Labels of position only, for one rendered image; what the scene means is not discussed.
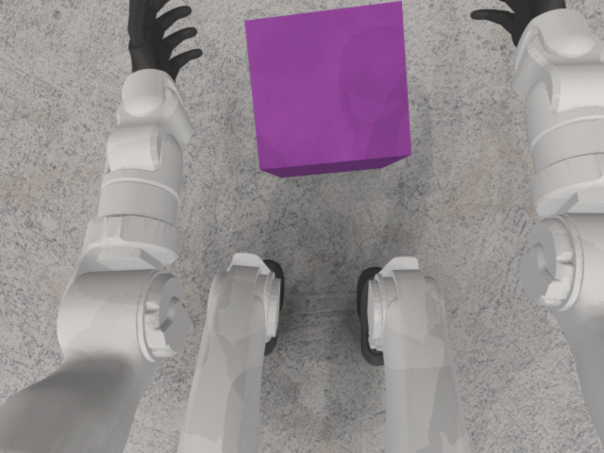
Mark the right robot shin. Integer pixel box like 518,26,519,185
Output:
368,256,445,351

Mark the left robot upper arm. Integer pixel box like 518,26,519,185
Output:
0,269,190,453

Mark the right robot hand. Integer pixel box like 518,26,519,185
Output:
470,0,566,47

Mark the left robot forearm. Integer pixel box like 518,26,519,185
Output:
57,69,193,352

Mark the robot left foot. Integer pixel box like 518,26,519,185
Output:
263,260,284,357

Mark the left robot hand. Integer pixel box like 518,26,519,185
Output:
127,0,203,83

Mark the carton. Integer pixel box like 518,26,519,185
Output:
244,1,411,177

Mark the right robot forearm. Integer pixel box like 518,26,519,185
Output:
512,8,604,218

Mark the right robot upper arm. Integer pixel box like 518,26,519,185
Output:
520,212,604,447

